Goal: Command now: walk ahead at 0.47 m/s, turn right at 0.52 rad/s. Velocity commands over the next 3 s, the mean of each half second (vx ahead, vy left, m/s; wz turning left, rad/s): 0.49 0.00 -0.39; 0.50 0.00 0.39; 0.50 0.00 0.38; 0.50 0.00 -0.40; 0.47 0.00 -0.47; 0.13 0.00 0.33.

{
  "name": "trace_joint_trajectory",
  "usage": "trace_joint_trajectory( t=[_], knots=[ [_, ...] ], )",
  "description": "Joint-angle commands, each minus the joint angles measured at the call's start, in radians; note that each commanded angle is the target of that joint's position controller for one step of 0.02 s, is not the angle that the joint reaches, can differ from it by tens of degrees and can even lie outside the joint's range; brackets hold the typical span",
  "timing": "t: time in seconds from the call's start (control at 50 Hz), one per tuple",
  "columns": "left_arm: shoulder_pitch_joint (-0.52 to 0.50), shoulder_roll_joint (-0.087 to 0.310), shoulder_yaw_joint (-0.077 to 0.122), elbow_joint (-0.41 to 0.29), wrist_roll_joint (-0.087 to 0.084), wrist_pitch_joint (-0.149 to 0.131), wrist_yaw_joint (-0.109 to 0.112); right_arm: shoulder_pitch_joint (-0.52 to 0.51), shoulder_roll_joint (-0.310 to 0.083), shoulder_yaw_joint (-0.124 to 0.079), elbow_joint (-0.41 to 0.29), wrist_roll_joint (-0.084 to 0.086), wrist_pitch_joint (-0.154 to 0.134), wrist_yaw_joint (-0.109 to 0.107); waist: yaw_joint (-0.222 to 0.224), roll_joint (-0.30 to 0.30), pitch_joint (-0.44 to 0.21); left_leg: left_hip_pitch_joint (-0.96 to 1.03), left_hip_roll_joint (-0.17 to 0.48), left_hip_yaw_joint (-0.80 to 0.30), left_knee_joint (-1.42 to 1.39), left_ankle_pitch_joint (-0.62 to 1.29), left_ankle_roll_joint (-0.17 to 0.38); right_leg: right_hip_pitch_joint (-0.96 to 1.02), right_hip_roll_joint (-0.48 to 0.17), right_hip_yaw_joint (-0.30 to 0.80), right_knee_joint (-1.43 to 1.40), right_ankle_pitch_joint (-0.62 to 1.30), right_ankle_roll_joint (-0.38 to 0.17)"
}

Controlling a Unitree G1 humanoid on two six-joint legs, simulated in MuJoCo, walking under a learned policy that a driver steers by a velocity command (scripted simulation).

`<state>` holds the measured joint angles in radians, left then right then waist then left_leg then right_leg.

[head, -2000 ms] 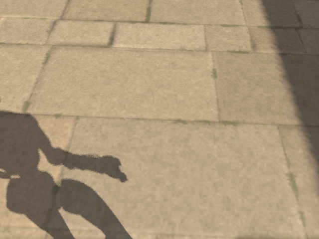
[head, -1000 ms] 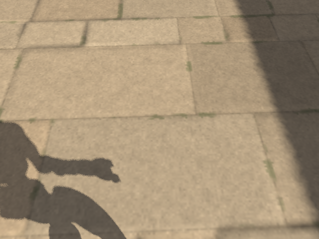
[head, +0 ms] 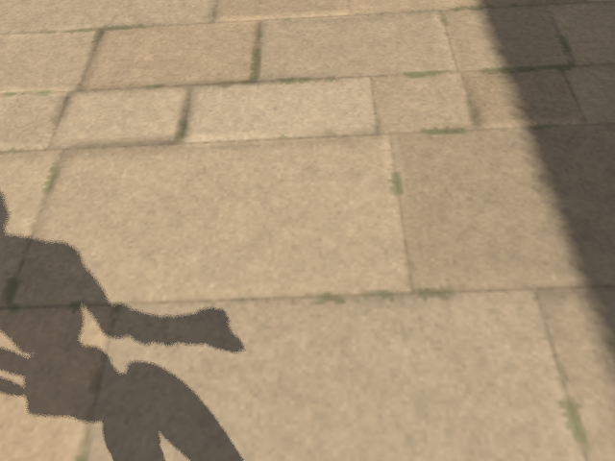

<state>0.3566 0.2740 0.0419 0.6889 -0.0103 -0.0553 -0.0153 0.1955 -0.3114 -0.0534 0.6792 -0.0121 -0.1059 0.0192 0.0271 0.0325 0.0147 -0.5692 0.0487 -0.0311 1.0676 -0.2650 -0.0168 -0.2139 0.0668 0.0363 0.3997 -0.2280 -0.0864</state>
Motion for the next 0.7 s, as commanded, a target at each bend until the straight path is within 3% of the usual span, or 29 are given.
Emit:
trace_joint_trajectory(
  t=[0.02,0.1,0.18,0.24,0.26,0.28,0.3,0.32,0.34,0.36,0.38,0.4,0.42,0.46,0.5,0.54,0.58,0.64,0.68,0.7],
  knots=[
    [-0.017,0.178,0.048,-0.062,-0.006,-0.015,0.024,-0.075,-0.069,-0.017,-0.082,-0.007,-0.004,-0.003,-0.017,-0.085,-0.005,-0.161,0.008,-0.010,-0.133,0.109,-0.037,0.116,-0.232,0.263,-0.197,0.295,-0.180],
    [0.033,0.190,0.055,-0.026,-0.014,-0.004,0.041,-0.234,-0.024,0.004,-0.111,0.004,-0.009,0.005,0.034,-0.119,0.023,-0.039,-0.052,0.009,-0.438,0.326,-0.052,0.035,-0.169,0.199,-0.178,0.289,-0.123],
    [0.082,0.191,0.061,0.007,-0.027,0.007,0.047,-0.310,-0.053,-0.006,-0.130,0.017,-0.020,0.018,0.051,-0.124,0.028,0.018,-0.069,-0.032,-0.570,0.369,-0.024,0.100,-0.210,0.287,-0.129,0.239,-0.102],
    [0.062,0.194,0.070,0.012,-0.021,0.020,0.053,-0.259,-0.087,-0.024,-0.117,0.019,-0.029,0.018,0.014,-0.155,0.016,0.088,-0.067,-0.040,-0.599,0.262,0.016,0.172,-0.239,0.338,-0.045,0.344,-0.078],
    [0.046,0.189,0.069,0.006,-0.017,0.024,0.051,-0.184,-0.111,-0.039,-0.100,0.018,-0.032,0.012,-0.024,-0.165,-0.029,0.200,-0.080,-0.016,-0.615,0.230,0.040,0.171,-0.217,0.331,0.032,0.475,-0.063],
    [0.020,0.168,0.060,-0.009,-0.011,0.026,0.045,-0.058,-0.139,-0.056,-0.076,0.013,-0.035,0.005,-0.094,-0.154,-0.126,0.404,-0.050,-0.020,-0.629,0.260,0.078,0.125,-0.161,0.296,0.192,0.532,-0.032],
    [0.016,0.112,0.037,-0.037,0.011,0.024,0.041,0.116,-0.192,-0.067,-0.061,-0.005,-0.031,-0.005,-0.158,-0.067,-0.303,0.706,0.115,-0.184,-0.578,0.198,0.146,-0.022,-0.098,0.242,0.465,0.339,-0.001],
    [0.215,0.011,0.008,-0.033,-0.013,0.014,0.035,0.184,-0.241,-0.078,-0.009,-0.009,-0.021,0.006,-0.059,0.291,-0.437,1.030,0.344,-0.688,-0.665,0.008,0.322,-0.387,0.050,0.161,0.800,-0.336,0.068],
    [0.216,0.107,0.019,0.005,-0.032,0.009,0.036,0.189,-0.141,-0.059,-0.007,0.017,-0.019,0.012,-0.088,0.208,-0.372,0.975,0.331,-0.790,-0.746,-0.185,0.312,-0.485,-0.010,0.193,0.915,-0.332,0.074],
    [0.080,0.162,0.033,-0.014,-0.032,0.006,0.032,0.128,-0.089,-0.044,-0.012,0.023,-0.014,0.008,-0.111,0.105,-0.213,0.834,0.282,-0.624,-0.765,-0.165,0.278,-0.517,-0.041,0.166,0.936,-0.248,0.077],
    [-0.017,0.162,0.031,-0.041,-0.017,-0.001,0.034,0.073,-0.082,-0.037,-0.014,0.016,-0.007,0.007,-0.096,0.020,-0.122,0.691,0.239,-0.511,-0.781,-0.055,0.261,-0.501,-0.076,0.123,0.907,-0.188,0.076],
    [-0.082,0.154,0.032,-0.064,0.005,-0.011,0.031,0.043,-0.075,-0.033,-0.009,0.011,0.000,0.008,-0.075,0.000,-0.053,0.575,0.202,-0.438,-0.801,0.067,0.262,-0.490,-0.108,0.096,0.847,-0.147,0.075],
    [-0.088,0.138,0.031,-0.072,0.009,-0.018,0.026,0.034,-0.067,-0.027,-0.008,0.003,0.000,0.006,-0.047,0.020,-0.035,0.505,0.173,-0.392,-0.824,0.156,0.263,-0.444,-0.132,0.090,0.798,-0.120,0.074],
    [-0.076,0.096,0.017,-0.074,0.012,-0.024,0.020,0.039,-0.063,-0.025,0.003,0.015,0.000,0.003,-0.022,0.053,-0.041,0.463,0.143,-0.349,-0.850,0.251,0.282,-0.407,-0.143,0.063,0.687,-0.129,0.087],
    [-0.122,0.065,0.001,-0.092,0.022,-0.028,0.016,0.049,-0.098,-0.033,0.015,0.030,0.003,-0.004,-0.022,0.052,-0.023,0.401,0.137,-0.302,-0.875,0.280,0.294,-0.380,-0.143,0.029,0.531,-0.140,0.109],
    [-0.192,0.043,-0.015,-0.108,0.024,-0.037,0.009,0.054,-0.137,-0.045,0.021,0.037,0.011,-0.013,-0.042,0.052,-0.012,0.331,0.107,-0.248,-0.884,0.254,0.275,-0.299,-0.128,0.011,0.373,-0.015,0.119],
    [-0.253,0.061,-0.012,-0.115,0.013,-0.044,0.003,0.088,-0.157,-0.051,0.032,0.039,0.021,-0.016,-0.066,0.052,-0.010,0.300,0.096,-0.234,-0.879,0.240,0.251,-0.225,-0.097,0.006,0.263,0.136,0.128],
    [-0.311,0.094,0.000,-0.135,0.002,-0.053,-0.002,0.146,-0.158,-0.051,0.048,0.047,0.035,-0.019,-0.078,0.050,-0.011,0.324,0.108,-0.278,-0.830,0.157,0.216,-0.158,-0.076,0.029,0.158,0.197,0.122],
    [-0.293,0.114,0.014,-0.134,-0.001,-0.058,0.000,0.153,-0.155,-0.050,0.050,0.046,0.042,-0.021,-0.048,0.056,-0.016,0.321,0.107,-0.309,-0.773,0.093,0.184,-0.069,-0.075,0.027,0.100,0.184,0.102],
    [-0.248,0.126,0.024,-0.122,-0.001,-0.058,0.004,0.156,-0.135,-0.045,0.049,0.042,0.045,-0.022,-0.022,0.055,-0.031,0.300,0.084,-0.309,-0.723,0.075,0.163,0.016,-0.078,0.019,0.077,0.160,0.085]
  ],
)
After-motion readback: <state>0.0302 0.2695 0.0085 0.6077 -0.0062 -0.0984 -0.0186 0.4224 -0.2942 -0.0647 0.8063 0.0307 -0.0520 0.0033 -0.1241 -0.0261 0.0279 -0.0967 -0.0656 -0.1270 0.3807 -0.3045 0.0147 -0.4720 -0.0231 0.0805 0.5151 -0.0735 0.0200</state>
